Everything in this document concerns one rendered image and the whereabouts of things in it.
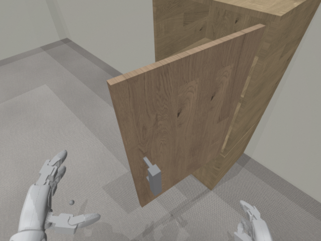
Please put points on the handle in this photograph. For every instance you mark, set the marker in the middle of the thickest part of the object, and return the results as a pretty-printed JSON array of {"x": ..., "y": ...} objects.
[{"x": 154, "y": 177}]

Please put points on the cupboard door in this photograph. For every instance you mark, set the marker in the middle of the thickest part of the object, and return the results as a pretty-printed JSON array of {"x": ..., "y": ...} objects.
[{"x": 177, "y": 111}]

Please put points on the robot left forearm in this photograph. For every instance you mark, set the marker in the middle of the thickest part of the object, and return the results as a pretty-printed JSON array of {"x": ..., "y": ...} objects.
[{"x": 29, "y": 235}]

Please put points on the right robot hand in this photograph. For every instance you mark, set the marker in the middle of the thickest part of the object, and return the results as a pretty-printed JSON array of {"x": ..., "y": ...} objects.
[{"x": 257, "y": 228}]

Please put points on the left robot hand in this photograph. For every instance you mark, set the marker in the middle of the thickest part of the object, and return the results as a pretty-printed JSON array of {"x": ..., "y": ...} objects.
[{"x": 38, "y": 201}]

